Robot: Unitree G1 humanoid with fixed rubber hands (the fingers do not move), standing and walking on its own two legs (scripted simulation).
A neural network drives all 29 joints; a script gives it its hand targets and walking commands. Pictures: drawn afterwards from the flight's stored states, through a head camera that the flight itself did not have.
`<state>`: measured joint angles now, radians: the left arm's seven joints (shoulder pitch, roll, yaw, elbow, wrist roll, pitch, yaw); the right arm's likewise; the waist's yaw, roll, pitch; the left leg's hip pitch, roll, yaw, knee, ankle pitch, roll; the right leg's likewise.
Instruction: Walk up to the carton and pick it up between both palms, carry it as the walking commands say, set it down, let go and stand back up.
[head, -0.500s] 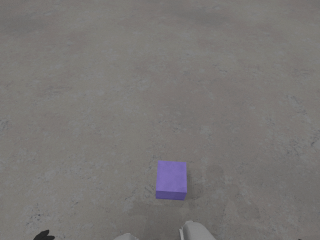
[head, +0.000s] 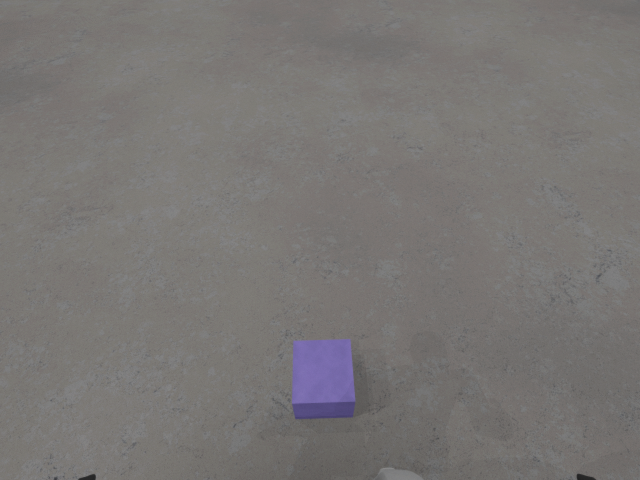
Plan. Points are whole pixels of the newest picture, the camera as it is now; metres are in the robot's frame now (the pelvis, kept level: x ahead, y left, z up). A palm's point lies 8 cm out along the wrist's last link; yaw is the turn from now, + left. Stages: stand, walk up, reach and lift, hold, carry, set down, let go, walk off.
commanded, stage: walk up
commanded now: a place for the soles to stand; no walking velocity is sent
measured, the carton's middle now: (322, 379) +0.50 +0.01 -0.66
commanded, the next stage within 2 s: stand in 1.82 s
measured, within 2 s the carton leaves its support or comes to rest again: neither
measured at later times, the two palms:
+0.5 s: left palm out of the picture +0.13 +0.31 -0.08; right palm out of the picture +0.10 -0.34 -0.09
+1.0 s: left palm out of the picture +0.08 +0.39 -0.08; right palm out of the picture +0.15 -0.28 -0.09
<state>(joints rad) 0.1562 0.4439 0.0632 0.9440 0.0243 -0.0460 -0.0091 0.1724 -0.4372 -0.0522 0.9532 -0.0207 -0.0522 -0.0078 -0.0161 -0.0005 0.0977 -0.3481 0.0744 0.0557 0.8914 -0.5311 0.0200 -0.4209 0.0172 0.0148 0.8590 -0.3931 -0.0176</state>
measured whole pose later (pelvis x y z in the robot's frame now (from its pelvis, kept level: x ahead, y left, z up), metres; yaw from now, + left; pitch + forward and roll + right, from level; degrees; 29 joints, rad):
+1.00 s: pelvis +0.03 +0.04 +0.00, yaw +3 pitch -2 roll -1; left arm 0.24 0.47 0.04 0.93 0.02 -0.10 0.03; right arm 0.14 -0.44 -0.07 0.91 -0.03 -0.01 0.04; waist -0.01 0.04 0.08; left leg -0.38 0.00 0.00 0.87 -0.47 0.04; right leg -0.36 -0.04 0.00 0.83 -0.44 0.02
